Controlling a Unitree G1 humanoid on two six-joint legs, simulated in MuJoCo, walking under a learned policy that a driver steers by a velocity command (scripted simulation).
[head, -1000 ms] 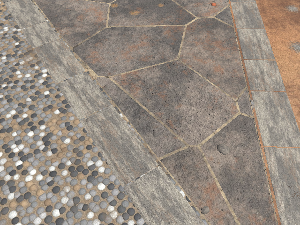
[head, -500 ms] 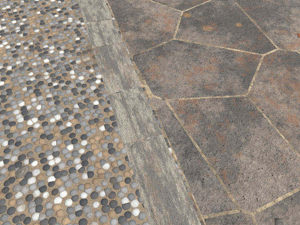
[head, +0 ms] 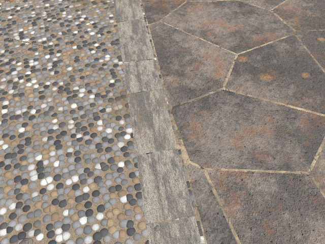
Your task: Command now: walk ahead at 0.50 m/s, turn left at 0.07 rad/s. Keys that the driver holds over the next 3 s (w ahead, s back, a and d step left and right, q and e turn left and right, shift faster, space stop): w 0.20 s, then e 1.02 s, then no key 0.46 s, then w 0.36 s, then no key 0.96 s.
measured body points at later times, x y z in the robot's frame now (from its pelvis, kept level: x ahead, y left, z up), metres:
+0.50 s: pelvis +0.24 +0.05 -0.01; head +0.28 +0.06 +0.44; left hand +0.33 +0.33 -0.14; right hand +0.39 -0.22 -0.10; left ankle +0.32 +0.15 -0.74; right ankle +0.19 -0.09 -0.66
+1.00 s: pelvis +0.28 +0.00 +0.00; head +0.32 -0.05 +0.45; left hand +0.52 +0.21 -0.08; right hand +0.33 -0.33 -0.12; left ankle +0.35 +0.14 -0.67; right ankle +0.28 -0.09 -0.74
